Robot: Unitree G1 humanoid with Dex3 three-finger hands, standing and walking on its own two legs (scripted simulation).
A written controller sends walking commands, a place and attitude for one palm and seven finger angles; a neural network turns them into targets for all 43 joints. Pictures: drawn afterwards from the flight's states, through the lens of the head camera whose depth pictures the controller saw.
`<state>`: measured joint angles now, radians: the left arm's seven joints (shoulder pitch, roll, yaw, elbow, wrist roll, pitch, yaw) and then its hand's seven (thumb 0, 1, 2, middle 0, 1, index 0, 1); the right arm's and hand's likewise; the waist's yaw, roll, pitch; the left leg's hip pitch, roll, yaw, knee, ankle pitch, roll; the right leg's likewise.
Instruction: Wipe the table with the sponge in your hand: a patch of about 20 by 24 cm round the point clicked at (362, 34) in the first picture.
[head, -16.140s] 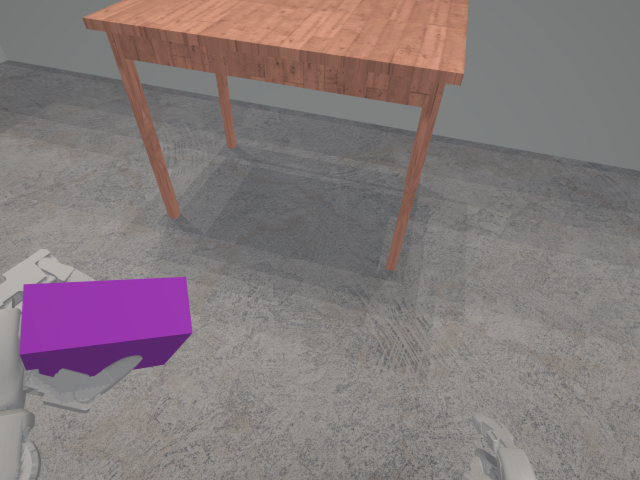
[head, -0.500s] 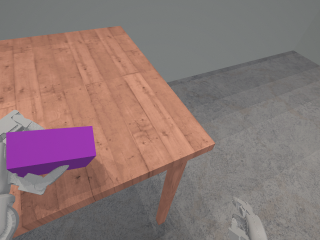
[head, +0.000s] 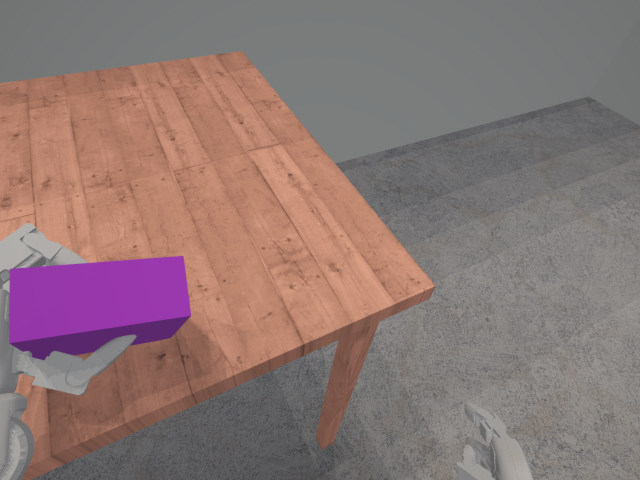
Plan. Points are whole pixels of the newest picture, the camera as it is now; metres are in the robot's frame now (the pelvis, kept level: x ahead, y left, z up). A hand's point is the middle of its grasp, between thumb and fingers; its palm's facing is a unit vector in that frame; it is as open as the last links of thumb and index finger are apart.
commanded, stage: turn the palm down, sponge in hand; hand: left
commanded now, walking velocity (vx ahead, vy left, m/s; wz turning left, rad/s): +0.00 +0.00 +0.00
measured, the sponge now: (131, 308) +0.24 +0.21 +0.15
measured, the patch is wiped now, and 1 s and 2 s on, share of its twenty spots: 0.00 0.00 0.00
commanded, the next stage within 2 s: none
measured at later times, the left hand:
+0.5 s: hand (57, 313) +0.20 +0.23 +0.20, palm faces +0.48 -0.66 -0.58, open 9.4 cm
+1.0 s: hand (74, 269) +0.24 +0.24 +0.20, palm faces +0.35 -0.41 -0.84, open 9.4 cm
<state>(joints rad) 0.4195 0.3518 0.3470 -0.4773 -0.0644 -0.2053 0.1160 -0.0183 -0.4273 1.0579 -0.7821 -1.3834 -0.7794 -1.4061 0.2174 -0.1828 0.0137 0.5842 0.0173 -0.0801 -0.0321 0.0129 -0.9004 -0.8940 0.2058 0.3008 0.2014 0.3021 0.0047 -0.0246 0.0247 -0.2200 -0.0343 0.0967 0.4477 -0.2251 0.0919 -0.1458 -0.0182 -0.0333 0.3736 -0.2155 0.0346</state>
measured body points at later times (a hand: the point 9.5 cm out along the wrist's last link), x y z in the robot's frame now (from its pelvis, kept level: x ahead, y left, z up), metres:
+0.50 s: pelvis -0.03 -0.06 -0.01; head -0.05 -0.07 +0.44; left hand +0.17 +0.27 +0.23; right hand +0.20 -0.26 -0.08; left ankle +0.01 +0.05 -0.74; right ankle -0.02 -0.15 -0.74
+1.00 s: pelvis +0.01 -0.05 -0.01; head +0.01 -0.09 +0.44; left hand +0.21 +0.26 +0.25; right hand +0.22 -0.29 -0.10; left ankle +0.01 +0.05 -0.74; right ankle -0.02 -0.15 -0.74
